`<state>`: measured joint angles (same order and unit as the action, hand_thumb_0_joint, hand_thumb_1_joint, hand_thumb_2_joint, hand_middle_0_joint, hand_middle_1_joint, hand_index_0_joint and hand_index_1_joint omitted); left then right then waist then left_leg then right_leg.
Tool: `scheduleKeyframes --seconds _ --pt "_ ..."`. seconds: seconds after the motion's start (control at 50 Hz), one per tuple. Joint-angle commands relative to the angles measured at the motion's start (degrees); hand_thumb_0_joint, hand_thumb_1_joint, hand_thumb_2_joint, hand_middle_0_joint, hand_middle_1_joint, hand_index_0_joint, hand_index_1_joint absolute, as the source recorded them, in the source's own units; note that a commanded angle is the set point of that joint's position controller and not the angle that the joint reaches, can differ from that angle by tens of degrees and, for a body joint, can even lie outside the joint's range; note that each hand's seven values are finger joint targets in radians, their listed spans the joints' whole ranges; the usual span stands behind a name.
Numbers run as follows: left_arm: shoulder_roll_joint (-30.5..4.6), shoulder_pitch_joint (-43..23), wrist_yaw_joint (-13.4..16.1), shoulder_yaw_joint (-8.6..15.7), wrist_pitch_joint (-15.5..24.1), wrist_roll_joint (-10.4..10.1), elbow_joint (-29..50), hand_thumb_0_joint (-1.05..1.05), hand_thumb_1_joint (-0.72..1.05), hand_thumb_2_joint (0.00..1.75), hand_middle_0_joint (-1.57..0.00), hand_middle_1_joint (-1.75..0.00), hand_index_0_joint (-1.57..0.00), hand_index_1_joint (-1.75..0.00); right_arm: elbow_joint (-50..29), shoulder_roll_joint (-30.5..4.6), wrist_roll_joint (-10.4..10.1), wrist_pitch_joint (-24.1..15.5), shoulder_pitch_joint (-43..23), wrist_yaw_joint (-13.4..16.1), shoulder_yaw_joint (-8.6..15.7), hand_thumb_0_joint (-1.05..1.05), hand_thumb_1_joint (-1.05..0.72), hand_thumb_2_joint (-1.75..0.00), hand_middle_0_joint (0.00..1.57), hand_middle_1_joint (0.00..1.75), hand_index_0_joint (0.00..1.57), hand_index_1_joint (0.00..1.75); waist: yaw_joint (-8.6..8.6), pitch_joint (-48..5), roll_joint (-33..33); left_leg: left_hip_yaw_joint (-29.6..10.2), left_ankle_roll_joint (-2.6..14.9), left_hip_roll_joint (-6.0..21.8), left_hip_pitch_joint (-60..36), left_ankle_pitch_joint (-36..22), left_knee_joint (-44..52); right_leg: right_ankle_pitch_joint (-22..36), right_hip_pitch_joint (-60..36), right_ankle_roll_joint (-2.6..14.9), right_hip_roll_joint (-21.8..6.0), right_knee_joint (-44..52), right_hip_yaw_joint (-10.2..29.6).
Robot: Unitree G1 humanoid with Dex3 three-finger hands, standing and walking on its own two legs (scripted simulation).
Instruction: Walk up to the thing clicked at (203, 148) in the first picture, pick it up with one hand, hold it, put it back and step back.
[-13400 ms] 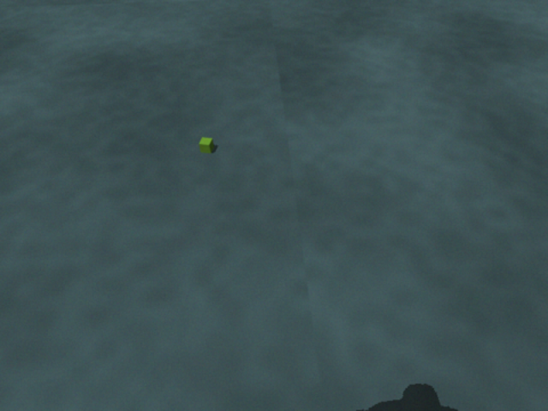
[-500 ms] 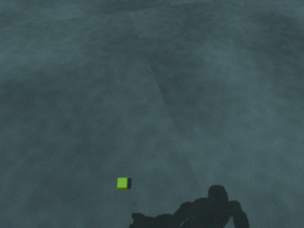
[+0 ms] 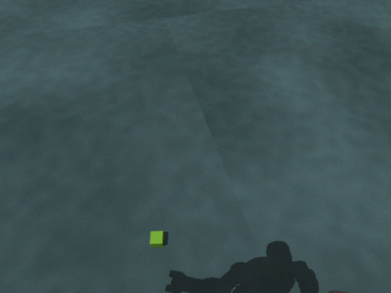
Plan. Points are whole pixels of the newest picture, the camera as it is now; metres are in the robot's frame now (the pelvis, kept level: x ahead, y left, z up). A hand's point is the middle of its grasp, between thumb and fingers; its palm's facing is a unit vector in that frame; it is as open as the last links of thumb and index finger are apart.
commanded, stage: walk up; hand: left
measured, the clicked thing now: (157, 239) +0.45 +0.21 -0.75
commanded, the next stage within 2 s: stand in 0.08 s
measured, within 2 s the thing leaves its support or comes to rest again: neither
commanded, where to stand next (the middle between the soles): +0.01 +0.00 m, yaw +0 degrees
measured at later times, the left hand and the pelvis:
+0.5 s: hand out of the picture +0.10 +0.26 -0.15, palm faces -0.03 -0.94 -0.34, open 7.4 cm; pelvis +0.03 +0.01 +0.01, yaw +0 degrees
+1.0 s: hand out of the picture +0.12 +0.26 -0.15, palm faces -0.03 -0.94 -0.34, open 7.4 cm; pelvis +0.04 +0.01 +0.01, yaw +0 degrees
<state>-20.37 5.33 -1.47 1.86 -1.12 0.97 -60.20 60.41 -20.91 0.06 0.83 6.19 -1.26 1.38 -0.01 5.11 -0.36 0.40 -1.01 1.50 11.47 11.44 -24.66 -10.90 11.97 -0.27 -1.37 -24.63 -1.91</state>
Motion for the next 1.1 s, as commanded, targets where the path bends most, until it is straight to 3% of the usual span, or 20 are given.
scheduleKeyframes --seconds 0.0,0.04,0.06,0.12,0.14,0.24,0.34,0.54,0.58,0.66,0.74,0.94,1.08 --pt "-12.41 -1.25 0.94 2.68 1.14 -0.32 3.86 0.00 0.90 0.90 -0.20 -0.30 -0.20 -0.30 -3.80 -13.05 0.02 -1.50 -1.60 0.97 2.47 0.00 -0.90 -0.90 0.20 0.30 0.20 0.30 -0.28 -7.34 1.43 -6.32 3.09 6.05 -0.48 -2.76 5.53 3.02 -2.77 3.09 -5.40 3.54 6.50" --pt "-12.38 -1.34 0.95 2.56 1.13 -0.27 3.78 0.00 0.90 0.90 -0.20 -0.30 -0.20 -0.30 -3.77 -12.93 0.03 -1.46 -1.69 1.04 2.44 0.00 -0.90 -0.90 0.20 0.30 0.20 0.30 -0.01 -7.17 0.99 -6.36 3.09 5.98 0.01 -2.06 5.67 2.67 -2.83 2.99 -5.35 4.07 6.63" --pt "-10.94 -0.72 0.76 1.48 1.57 -0.32 2.06 0.00 0.90 0.90 -0.20 -0.30 -0.20 -0.30 -2.50 -10.70 0.96 -1.80 -1.90 1.05 1.17 0.00 -0.90 -0.90 0.20 0.30 0.20 0.30 -0.43 -11.31 1.98 -6.73 2.78 6.39 -1.80 6.57 8.82 -5.88 -5.06 2.44 -6.36 7.57 7.49" --pt "-12.31 -2.26 0.78 1.50 2.50 0.21 1.70 0.00 0.90 0.90 -0.20 -0.30 -0.20 -0.30 -1.77 -11.06 0.95 -2.13 -1.76 0.97 1.16 0.00 -0.90 -0.90 0.20 0.30 0.20 0.30 0.35 -7.09 0.41 -6.31 2.36 5.58 -1.23 6.19 8.72 -7.04 -2.94 1.96 -6.56 9.58 8.47" --pt "-12.33 -2.40 0.85 1.40 2.70 0.20 1.56 0.00 0.90 0.90 -0.20 -0.30 -0.20 -0.30 -1.57 -11.34 0.99 -2.28 -1.86 1.00 1.18 0.00 -0.90 -0.90 0.20 0.30 0.20 0.30 0.30 -6.86 0.58 -5.73 2.28 5.62 -2.13 3.11 8.34 -4.58 -3.30 1.97 -6.79 9.33 8.17" --pt "-12.12 -0.76 1.11 1.01 3.05 -0.28 0.22 0.00 0.90 0.90 -0.20 -0.30 -0.20 -0.30 -0.30 -11.75 0.86 -2.65 -0.57 1.10 1.30 0.00 -0.90 -0.90 0.20 0.30 0.20 0.30 0.12 -3.44 -0.23 -5.95 2.23 5.89 -1.55 0.51 9.38 -1.61 -2.71 1.61 -6.16 9.43 7.20" --pt "-11.78 0.38 1.41 0.76 3.55 -0.36 -0.29 0.00 0.90 0.90 -0.20 -0.30 -0.20 -0.30 -0.04 -11.69 0.58 -3.07 -0.57 1.36 1.29 0.00 -0.90 -0.90 0.20 0.30 0.20 0.30 -0.04 -7.38 -0.57 -5.26 2.19 6.51 -5.77 -9.40 7.99 10.11 -6.31 1.29 -6.58 7.77 6.25" --pt "-11.90 -0.16 1.87 0.58 3.14 -0.43 -0.59 0.00 0.90 0.90 -0.20 -0.30 -0.20 -0.30 0.29 -11.34 0.54 -2.64 -1.40 1.72 0.99 0.00 -0.90 -0.90 0.20 0.30 0.20 0.30 0.08 -6.53 -0.04 -4.61 1.69 6.46 -6.36 -11.42 8.62 11.86 -6.94 1.01 -6.40 8.10 5.72" --pt "-11.81 -0.02 1.88 0.60 3.21 -0.36 -0.50 0.00 0.90 0.90 -0.20 -0.30 -0.20 -0.30 0.16 -11.46 0.57 -2.70 -1.62 1.79 0.92 0.00 -0.90 -0.90 0.20 0.30 0.20 0.30 0.11 -7.92 0.67 -4.32 1.91 6.74 -7.07 -14.28 8.03 15.32 -8.40 0.97 -6.73 7.39 5.64" --pt "-11.81 0.08 1.96 0.61 3.01 -0.49 -0.59 0.00 0.90 0.90 -0.20 -0.30 -0.20 -0.30 0.26 -11.62 0.48 -2.82 -1.82 1.89 0.87 0.00 -0.90 -0.90 0.20 0.30 0.20 0.30 -0.20 -8.36 1.17 -4.35 1.70 6.95 -7.82 -17.17 8.23 16.33 -8.98 0.94 -6.65 6.86 5.20" --pt "-11.89 -0.92 2.04 0.64 2.80 -0.27 -0.67 0.00 0.90 0.90 -0.20 -0.30 -0.20 -0.30 0.07 -11.59 0.51 -2.63 -2.45 1.99 0.81 0.00 -0.90 -0.90 0.20 0.30 0.20 0.30 0.09 -6.29 0.83 -4.34 1.58 6.66 -6.82 -13.09 8.88 12.57 -7.75 0.73 -6.47 8.15 5.19" --pt "-11.86 -0.87 1.98 0.67 2.85 -0.29 -0.57 0.00 0.90 0.90 -0.20 -0.30 -0.20 -0.30 0.14 -11.77 0.52 -2.72 -2.62 1.95 0.91 0.00 -0.90 -0.90 0.20 0.30 0.20 0.30 -0.08 -7.67 0.75 -4.12 1.87 6.88 -7.52 -14.94 8.80 14.56 -9.14 1.06 -6.88 8.01 5.29" --pt "-11.91 -0.86 2.05 0.61 2.96 -0.32 -0.69 0.00 0.90 0.90 -0.20 -0.30 -0.20 -0.30 0.21 -11.58 0.49 -2.57 -2.38 1.86 0.86 0.00 -0.90 -0.90 0.20 0.30 0.20 0.30 0.05 -6.54 -0.09 -4.23 2.03 6.52 -6.74 -12.64 9.34 12.56 -8.27 0.80 -6.76 8.88 5.18"
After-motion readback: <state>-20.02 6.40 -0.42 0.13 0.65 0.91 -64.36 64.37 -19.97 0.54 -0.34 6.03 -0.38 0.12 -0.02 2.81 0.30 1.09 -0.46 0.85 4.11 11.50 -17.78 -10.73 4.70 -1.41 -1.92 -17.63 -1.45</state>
